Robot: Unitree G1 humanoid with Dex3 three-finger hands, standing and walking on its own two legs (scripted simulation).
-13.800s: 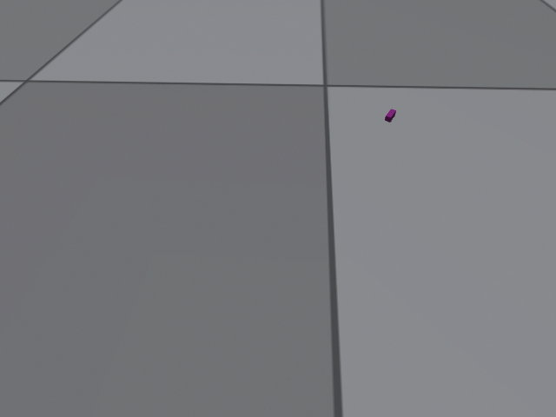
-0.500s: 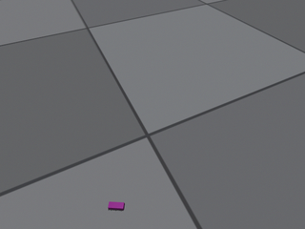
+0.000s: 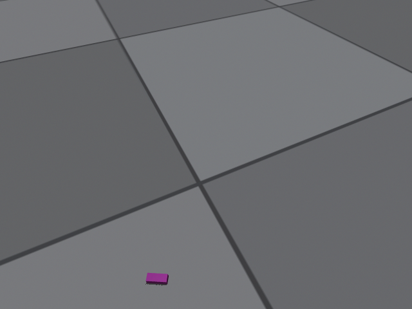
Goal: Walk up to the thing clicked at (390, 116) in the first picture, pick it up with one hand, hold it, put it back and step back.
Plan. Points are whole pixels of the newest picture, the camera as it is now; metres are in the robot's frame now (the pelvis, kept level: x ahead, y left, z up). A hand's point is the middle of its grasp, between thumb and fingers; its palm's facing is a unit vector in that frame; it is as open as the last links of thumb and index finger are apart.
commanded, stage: stand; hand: left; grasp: from above
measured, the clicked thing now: (157, 278) +0.39 +0.28 -0.77
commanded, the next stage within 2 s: rise first in 0.42 s
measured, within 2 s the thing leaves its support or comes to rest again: neither
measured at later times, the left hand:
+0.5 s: hand out of the picture +0.06 +0.25 -0.16, palm faces -0.02 -0.94 -0.34, open 7.4 cm
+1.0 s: hand out of the picture +0.13 +0.26 -0.21, palm faces -0.09 -0.91 -0.40, open 11.9 cm
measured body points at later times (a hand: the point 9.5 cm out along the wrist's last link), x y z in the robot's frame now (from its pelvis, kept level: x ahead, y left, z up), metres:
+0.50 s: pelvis +0.00 +0.00 +0.00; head +0.01 +0.00 +0.45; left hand +0.06 +0.30 -0.13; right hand +0.07 -0.30 -0.13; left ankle -0.01 +0.13 -0.75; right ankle -0.02 -0.14 -0.75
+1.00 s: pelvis -0.02 +0.00 -0.06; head +0.05 +0.01 +0.38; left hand +0.13 +0.31 -0.18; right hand +0.09 -0.27 -0.17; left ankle -0.01 +0.12 -0.75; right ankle -0.02 -0.14 -0.75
